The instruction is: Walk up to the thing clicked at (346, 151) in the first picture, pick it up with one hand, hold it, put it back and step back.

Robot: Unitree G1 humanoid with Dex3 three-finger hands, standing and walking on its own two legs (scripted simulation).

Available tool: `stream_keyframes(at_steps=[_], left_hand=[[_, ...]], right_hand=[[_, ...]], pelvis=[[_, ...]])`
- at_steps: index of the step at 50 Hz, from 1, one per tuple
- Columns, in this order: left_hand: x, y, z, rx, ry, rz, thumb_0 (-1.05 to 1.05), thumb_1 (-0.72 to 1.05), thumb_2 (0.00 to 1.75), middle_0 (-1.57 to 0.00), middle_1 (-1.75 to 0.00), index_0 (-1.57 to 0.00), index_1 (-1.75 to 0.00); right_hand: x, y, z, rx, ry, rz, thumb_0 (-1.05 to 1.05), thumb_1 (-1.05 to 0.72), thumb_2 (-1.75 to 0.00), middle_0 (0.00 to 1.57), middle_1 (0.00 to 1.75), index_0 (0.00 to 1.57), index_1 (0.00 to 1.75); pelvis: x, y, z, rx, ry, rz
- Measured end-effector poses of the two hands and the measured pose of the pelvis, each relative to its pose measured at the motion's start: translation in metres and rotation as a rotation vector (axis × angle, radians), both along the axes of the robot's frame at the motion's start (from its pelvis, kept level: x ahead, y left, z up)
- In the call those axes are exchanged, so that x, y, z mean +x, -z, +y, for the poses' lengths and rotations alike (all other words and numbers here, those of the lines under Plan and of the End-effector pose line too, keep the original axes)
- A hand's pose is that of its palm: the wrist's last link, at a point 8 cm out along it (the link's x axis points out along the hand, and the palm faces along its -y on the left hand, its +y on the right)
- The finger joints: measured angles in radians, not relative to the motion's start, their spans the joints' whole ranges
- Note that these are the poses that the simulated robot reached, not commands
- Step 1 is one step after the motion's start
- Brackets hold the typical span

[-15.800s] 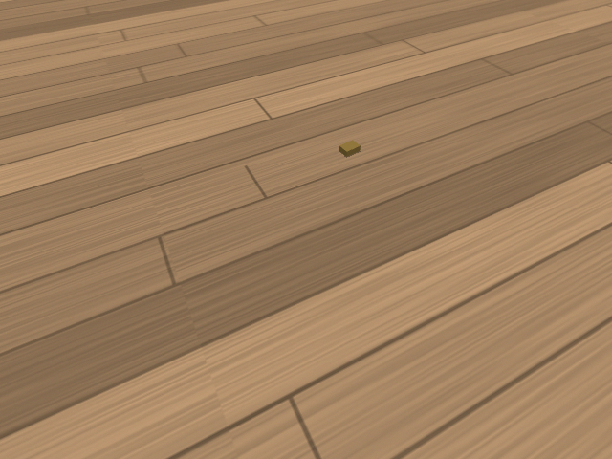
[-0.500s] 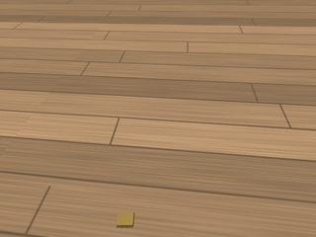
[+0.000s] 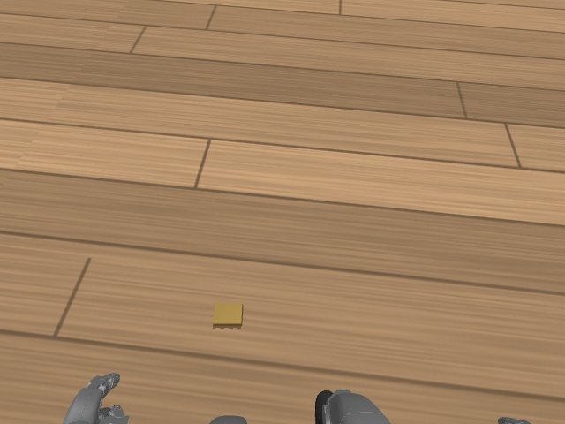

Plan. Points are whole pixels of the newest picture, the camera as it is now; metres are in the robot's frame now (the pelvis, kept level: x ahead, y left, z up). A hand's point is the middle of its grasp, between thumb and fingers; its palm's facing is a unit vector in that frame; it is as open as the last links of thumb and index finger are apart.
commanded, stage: walk up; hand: left
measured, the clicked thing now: (228, 314) +0.46 +0.19 -0.74
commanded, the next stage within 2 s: none
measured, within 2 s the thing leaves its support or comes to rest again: neither
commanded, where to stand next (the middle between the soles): +0.08 -0.05 m, yaw +0 degrees
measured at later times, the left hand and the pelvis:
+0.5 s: hand out of the picture -0.01 +0.26 -0.15, palm faces -0.11 -0.91 -0.41, open 7.4 cm; pelvis -0.13 -0.01 -0.01, yaw -5 degrees
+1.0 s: hand out of the picture -0.15 +0.23 -0.15, palm faces +0.01 -0.95 -0.32, open 7.4 cm; pelvis -0.25 -0.03 +0.01, yaw +0 degrees
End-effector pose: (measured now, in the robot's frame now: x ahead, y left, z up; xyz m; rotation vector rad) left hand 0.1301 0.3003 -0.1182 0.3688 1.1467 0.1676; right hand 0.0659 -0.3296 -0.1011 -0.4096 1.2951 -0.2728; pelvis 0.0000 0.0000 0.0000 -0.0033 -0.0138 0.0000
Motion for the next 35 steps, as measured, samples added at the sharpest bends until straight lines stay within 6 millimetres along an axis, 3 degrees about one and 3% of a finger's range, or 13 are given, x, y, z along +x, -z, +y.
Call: stream_keyframes(at_steps=[3,7,12,17,23,29,35], left_hand=[[-0.006,0.009,0.011,-0.022,-0.003,-0.019,0.01,0.91,0.9,-0.2,-0.3,-0.2,-0.3],[-0.027,0.003,0.018,-0.033,-0.006,0.016,0.01,0.91,0.9,-0.2,-0.3,-0.2,-0.3],[-0.062,-0.002,0.029,-0.016,-0.014,0.047,0.01,0.91,0.9,-0.2,-0.3,-0.2,-0.3],[-0.095,-0.002,0.032,0.023,0.003,0.083,0.01,0.91,0.9,-0.2,-0.3,-0.2,-0.3],[-0.127,-0.002,0.013,0.053,0.043,0.061,0.01,0.91,0.9,-0.2,-0.3,-0.2,-0.3],[-0.172,-0.023,-0.012,0.038,0.023,0.028,0.01,0.91,0.9,-0.2,-0.3,-0.2,-0.3],[-0.191,-0.032,-0.019,0.045,0.018,-0.028,0.01,0.91,0.9,-0.21,-0.3,-0.2,-0.3]], right_hand=[[-0.027,0.001,0.018,-0.011,0.004,0.02,0.0,-0.91,-0.9,0.2,0.3,0.2,0.3],[-0.054,-0.01,0.039,0.015,0.022,0.028,0.0,-0.9,-0.9,0.2,0.3,0.2,0.3],[-0.063,-0.016,0.045,0.011,0.02,-0.018,0.0,-0.9,-0.9,0.21,0.3,0.2,0.3],[-0.067,-0.012,0.037,0.005,0.016,-0.109,0.0,-0.9,-0.9,0.21,0.3,0.2,0.3],[-0.087,0.006,0.008,0.019,0.008,-0.194,0.0,-0.9,-0.9,0.21,0.3,0.2,0.3],[-0.122,0.009,-0.009,0.046,0.036,-0.182,0.0,-0.9,-0.9,0.21,0.3,0.2,0.3],[-0.17,0.005,-0.014,0.031,0.006,-0.119,0.0,-0.9,-0.9,0.2,0.3,0.2,0.3]], pelvis=[[-0.017,0.004,0.013,0.033,0.015,-0.031],[-0.03,-0.007,0.02,-0.021,0.001,-0.02],[-0.049,-0.013,0.023,-0.027,0.042,0.003],[-0.076,-0.007,0.018,-0.012,0.081,-0.004],[-0.115,0.01,0.0,0.001,0.117,-0.028],[-0.145,0.001,-0.015,0.027,0.099,-0.034],[-0.176,-0.005,-0.019,0.03,0.065,0.001]])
